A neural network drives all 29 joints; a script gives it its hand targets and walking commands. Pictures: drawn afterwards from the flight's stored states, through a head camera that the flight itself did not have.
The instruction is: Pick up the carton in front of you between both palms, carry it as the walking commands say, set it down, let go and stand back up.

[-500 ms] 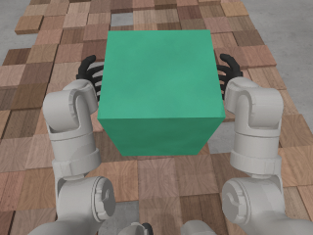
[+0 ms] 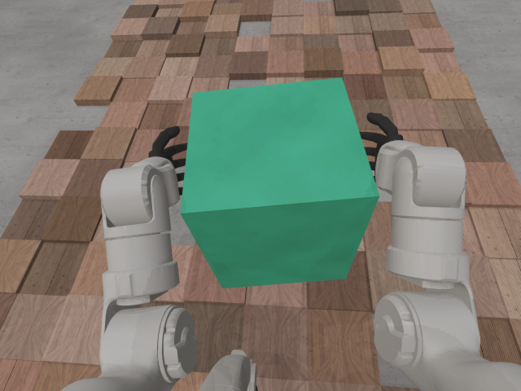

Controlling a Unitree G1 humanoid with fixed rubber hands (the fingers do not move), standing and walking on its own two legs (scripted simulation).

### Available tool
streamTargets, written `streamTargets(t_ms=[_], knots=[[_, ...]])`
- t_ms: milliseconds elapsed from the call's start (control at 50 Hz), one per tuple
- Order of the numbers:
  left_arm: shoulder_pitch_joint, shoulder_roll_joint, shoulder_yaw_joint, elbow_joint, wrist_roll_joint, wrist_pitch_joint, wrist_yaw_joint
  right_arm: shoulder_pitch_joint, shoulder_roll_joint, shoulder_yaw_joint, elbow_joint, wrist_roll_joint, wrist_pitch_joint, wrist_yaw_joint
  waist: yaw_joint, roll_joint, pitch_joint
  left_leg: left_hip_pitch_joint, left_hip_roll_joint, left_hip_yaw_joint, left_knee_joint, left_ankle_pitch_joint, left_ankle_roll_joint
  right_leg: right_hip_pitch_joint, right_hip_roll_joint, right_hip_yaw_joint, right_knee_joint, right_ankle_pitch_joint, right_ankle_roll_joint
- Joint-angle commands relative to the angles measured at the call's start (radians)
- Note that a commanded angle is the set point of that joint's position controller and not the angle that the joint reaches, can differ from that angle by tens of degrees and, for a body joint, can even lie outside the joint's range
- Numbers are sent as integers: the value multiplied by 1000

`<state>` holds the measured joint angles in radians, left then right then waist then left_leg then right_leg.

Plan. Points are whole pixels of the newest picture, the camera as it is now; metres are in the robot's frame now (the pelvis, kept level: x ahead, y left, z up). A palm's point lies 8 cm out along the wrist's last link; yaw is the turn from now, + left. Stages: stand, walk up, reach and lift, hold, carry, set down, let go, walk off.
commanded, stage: carry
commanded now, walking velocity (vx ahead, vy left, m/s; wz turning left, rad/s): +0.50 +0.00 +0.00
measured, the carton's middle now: (276, 194) +0.40 +0.03 +0.06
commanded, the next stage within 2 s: none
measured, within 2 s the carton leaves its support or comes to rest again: neither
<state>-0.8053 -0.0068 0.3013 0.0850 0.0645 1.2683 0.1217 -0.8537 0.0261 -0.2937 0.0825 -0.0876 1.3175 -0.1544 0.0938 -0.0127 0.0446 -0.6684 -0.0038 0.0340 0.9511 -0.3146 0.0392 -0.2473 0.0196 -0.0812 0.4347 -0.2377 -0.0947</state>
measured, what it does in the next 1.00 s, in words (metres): walks ahead: left foot, then right foot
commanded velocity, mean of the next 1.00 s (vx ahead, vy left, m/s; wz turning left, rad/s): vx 0.50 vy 0.00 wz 0.00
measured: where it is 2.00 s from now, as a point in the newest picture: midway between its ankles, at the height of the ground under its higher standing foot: (294, 154)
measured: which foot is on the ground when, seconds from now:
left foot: up 0.00-0.14, down 0.16-0.68, up 0.70-1.00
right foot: down 0.00-0.16, up 0.18-0.62, down 0.64-1.00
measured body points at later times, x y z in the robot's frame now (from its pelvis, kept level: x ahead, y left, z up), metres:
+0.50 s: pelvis +0.31 +0.04 +0.00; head +0.37 +0.05 +0.44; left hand +0.71 +0.15 +0.10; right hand +0.68 -0.15 +0.11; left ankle +0.25 +0.09 -0.74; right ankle +0.42 -0.11 -0.68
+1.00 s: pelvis +0.62 +0.01 +0.00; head +0.64 +0.00 +0.45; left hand +0.93 +0.18 +0.09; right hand +0.95 -0.13 +0.08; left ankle +0.73 +0.15 -0.70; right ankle +0.55 -0.06 -0.75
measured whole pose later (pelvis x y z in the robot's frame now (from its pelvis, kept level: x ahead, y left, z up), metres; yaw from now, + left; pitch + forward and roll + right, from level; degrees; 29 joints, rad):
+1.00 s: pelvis +0.62 +0.01 +0.00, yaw +1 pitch +5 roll +1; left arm -0.36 -0.13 0.22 -0.17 0.08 1.17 0.11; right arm -0.35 0.15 -0.19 -0.20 -0.10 1.19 -0.12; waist 0.04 0.00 -0.07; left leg -0.63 0.06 0.09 0.71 -0.20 -0.02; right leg -0.13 0.01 -0.13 0.30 -0.27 -0.11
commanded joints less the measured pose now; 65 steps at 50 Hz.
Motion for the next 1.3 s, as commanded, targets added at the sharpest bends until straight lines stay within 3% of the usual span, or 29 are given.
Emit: streamTargets(t_ms=[0, 80, 120, 140, 160, 180, 220, 260, 400, 540, 600, 620, 640, 660, 680, 720, 740, 780, 920, 1020, 1060, 1080, 1100, 1120, 1140, 1180, 1200, 1240, 1280], knots=[[-899, -1137, -707, -156, -542, -9, -268, -646, 1002, 593, -49, 314, -62, 175, 5, -103, -526, -74, -19, 51, -165, 144, 5, 490, -217, 215, -7, 697, -96], [-876, -1076, -720, -169, -548, -10, -255, -665, 925, 603, -94, 312, -52, 166, -10, -117, -498, 203, -68, 123, -451, 341, 41, 375, -165, 105, 55, 811, -40], [-848, -1045, -711, -133, -536, 1, -247, -637, 888, 592, -65, 317, -38, 173, -107, -98, -584, 567, -56, 141, -529, 445, 78, 235, -131, 27, 270, 791, 26], [-845, -1022, -706, -109, -524, 8, -244, -626, 864, 581, -56, 323, -31, 182, -143, -8, -636, 807, 88, -29, -473, 515, 96, 29, -107, 41, 437, 437, 41], [-851, -1029, -694, -77, -518, 23, -240, -649, 824, 565, -24, 310, -26, 183, -147, 247, -770, 1151, 383, -437, -376, 743, 286, -321, 18, 72, 744, -269, 73], [-820, -999, -671, -55, -507, 33, -233, -594, 842, 562, 20, 328, -20, 188, -186, 290, -821, 1184, 395, -599, -449, 500, 350, -465, 57, 140, 949, -357, 64], [-855, -1033, -652, -73, -484, 38, -220, -674, 932, 590, -52, 389, -18, 210, -179, 135, -687, 1042, 306, -454, -473, 509, 257, -547, -9, 146, 908, -234, 52], [-810, -1047, -621, -64, -433, 36, -203, -762, 1023, 631, -101, 460, -14, 234, -159, 81, -637, 925, 267, -359, -496, 582, 193, -497, -39, 123, 803, -170, 63], [-628, -1082, -605, 25, -288, -29, -175, -772, 1164, 691, -77, 537, -72, 303, -168, 130, -582, 887, 229, -214, -518, 721, 168, -538, -47, 48, 546, -42, 82], [-597, -1073, -669, 7, -314, -71, -185, -674, 1132, 716, -40, 515, -132, 304, -183, 139, -471, 823, 171, -65, -511, 782, 132, -372, -2, -56, 159, 227, 47], [-548, -1065, -671, 52, -337, -72, -205, -589, 1102, 702, 8, 481, -139, 292, -129, 144, -521, 773, 147, 14, -328, 911, 67, -68, 37, -93, -27, 302, 9], [-528, -1068, -667, 64, -344, -74, -213, -563, 1097, 701, 22, 471, -141, 290, -92, 114, -566, 679, 126, 52, -196, 815, 36, 136, 20, -99, -64, 332, 11], [-499, -1066, -657, 74, -351, -75, -225, -553, 1084, 693, 27, 461, -143, 289, -69, 42, -609, 475, 107, 36, -39, 487, 18, 356, -138, 74, -1, 370, 5], [-515, -1051, -649, 83, -344, -84, -228, -545, 1129, 688, 39, 457, -135, 287, -70, -226, -723, 114, -14, 10, 241, -21, -30, 678, -399, 492, 58, 410, -184], [-451, -1092, -657, 102, -362, -86, -235, -519, 1109, 685, 26, 448, -133, 286, -50, -241, -707, -11, -51, -32, 353, -217, -22, 658, -394, 623, -37, 271, -212], [-504, -1157, -688, -9, -400, -91, -248, -522, 1146, 695, -30, 440, -140, 279, -58, -76, -608, -59, 21, -58, 328, -120, -9, 536, -348, 477, -69, 290, -149], [-536, -1185, -713, -66, -422, -93, -252, -501, 1154, 699, -55, 435, -140, 273, -64, -42, -568, -51, 45, -54, 267, -81, -16, 468, -331, 410, -87, 337, -123], [-532, -1214, -747, -156, -449, -93, -256, -429, 1171, 713, -102, 418, -141, 261, -68, -47, -562, 6, 59, -30, 167, -40, -35, 402, -300, 321, -127, 311, -93], [-232, -1149, -840, -333, -427, -83, -284, -122, 1114, 810, -295, 336, -152, 239, -57, -100, -483, -38, 65, 62, -180, 89, -65, 435, -252, 153, -153, 459, -83], [25, -1056, -863, -345, -361, -68, -300, 69, 1044, 866, -363, 319, -130, 266, -55, -148, -400, 145, 4, 159, -455, 257, -41, 373, -208, 30, -117, 645, -24], [94, -1025, -867, -369, -344, -59, -302, 157, 1042, 869, -356, 319, -115, 283, -86, -130, -441, 418, -31, 220, -559, 299, -22, 272, -179, -54, 53, 723, 25], [123, -1021, -869, -369, -344, -52, -304, 200, 1034, 864, -346, 322, -111, 292, -99, -101, -496, 637, -4, 182, -522, 253, -1, 126, -158, -79, 176, 619, 50], [130, -1012, -870, -390, -345, -44, -308, 232, 1015, 853, -344, 319, -108, 300, -120, 66, -574, 829, 227, -172, -572, 95, 75, -85, -102, -88, 442, 296, 88], [104, -1012, -880, -413, -355, -35, -313, 226, 1027, 851, -323, 317, -113, 304, -121, 287, -560, 991, 400, -521, -631, 163, 212, -399, 15, -37, 650, -166, 110], [84, -1014, -889, -410, -366, -36, -316, 226, 1039, 857, -339, 334, -112, 307, -119, 238, -523, 954, 414, -531, -653, 221, 226, -486, -23, 56, 780, -256, 87], [86, -1042, -894, -407, -376, -49, -320, 187, 1069, 879, -373, 359, -116, 312, -114, 52, -468, 816, 374, -366, -665, 270, 171, -480, -106, 104, 759, -178, 74], [96, -1055, -897, -404, -375, -54, -319, 169, 1083, 891, -386, 372, -121, 316, -107, 33, -437, 723, 356, -296, -699, 229, 137, -438, -136, 108, 688, -131, 79], [133, -1080, -899, -385, -366, -62, -312, 175, 1085, 900, -393, 387, -126, 323, -103, 90, -412, 610, 312, -166, -767, 87, 95, -341, -132, 62, 522, -96, 97], [173, -1084, -901, -375, -347, -72, -303, 206, 1075, 905, -393, 394, -129, 332, -104, 145, -384, 582, 290, -102, -809, 32, 95, -313, -123, 17, 383, -53, 114]])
